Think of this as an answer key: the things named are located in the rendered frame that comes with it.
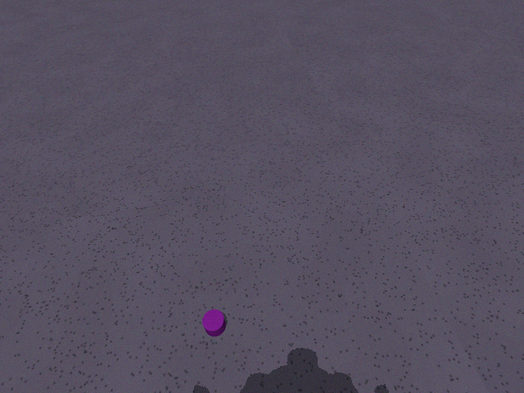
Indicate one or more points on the tin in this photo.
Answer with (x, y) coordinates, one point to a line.
(214, 323)

